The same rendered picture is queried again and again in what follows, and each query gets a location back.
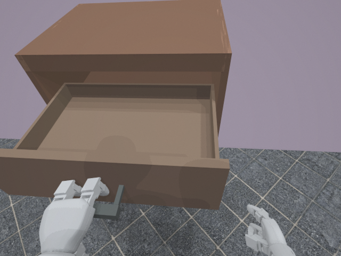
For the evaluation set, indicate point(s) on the handle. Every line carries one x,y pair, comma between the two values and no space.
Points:
109,211

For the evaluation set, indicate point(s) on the robot right hand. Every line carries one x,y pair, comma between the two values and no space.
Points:
261,238

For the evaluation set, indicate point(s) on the cabinet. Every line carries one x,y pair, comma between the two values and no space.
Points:
179,42

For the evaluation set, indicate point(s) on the right robot forearm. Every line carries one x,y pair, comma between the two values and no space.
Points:
279,249

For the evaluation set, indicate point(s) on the robot left hand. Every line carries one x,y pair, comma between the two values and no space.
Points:
66,220

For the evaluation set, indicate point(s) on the drawer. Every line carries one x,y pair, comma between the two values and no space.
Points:
159,140

